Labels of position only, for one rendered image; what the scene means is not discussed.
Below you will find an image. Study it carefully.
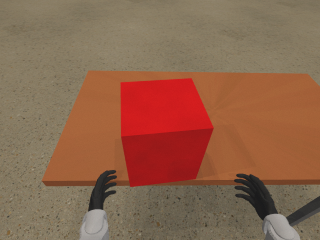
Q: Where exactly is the table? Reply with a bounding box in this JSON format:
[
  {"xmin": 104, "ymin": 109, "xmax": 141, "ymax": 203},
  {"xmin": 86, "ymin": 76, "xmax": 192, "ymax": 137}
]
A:
[{"xmin": 42, "ymin": 70, "xmax": 320, "ymax": 227}]

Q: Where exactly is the left robot forearm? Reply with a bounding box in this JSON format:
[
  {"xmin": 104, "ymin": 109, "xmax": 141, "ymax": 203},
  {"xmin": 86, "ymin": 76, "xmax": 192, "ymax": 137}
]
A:
[{"xmin": 79, "ymin": 209, "xmax": 109, "ymax": 240}]

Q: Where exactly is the right robot forearm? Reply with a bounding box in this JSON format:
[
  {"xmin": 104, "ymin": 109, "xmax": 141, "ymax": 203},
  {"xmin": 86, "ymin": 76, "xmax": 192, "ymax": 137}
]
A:
[{"xmin": 262, "ymin": 214, "xmax": 300, "ymax": 240}]

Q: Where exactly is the left robot hand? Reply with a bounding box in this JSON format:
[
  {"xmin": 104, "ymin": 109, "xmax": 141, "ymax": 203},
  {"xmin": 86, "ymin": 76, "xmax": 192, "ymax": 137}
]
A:
[{"xmin": 88, "ymin": 170, "xmax": 117, "ymax": 212}]

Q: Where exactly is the carton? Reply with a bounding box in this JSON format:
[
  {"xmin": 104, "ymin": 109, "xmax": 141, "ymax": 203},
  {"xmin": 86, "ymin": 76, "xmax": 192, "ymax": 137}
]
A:
[{"xmin": 120, "ymin": 78, "xmax": 214, "ymax": 187}]

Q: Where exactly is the right robot hand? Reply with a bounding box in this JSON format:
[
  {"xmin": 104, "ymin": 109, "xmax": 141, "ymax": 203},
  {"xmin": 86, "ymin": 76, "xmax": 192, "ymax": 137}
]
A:
[{"xmin": 234, "ymin": 173, "xmax": 278, "ymax": 220}]

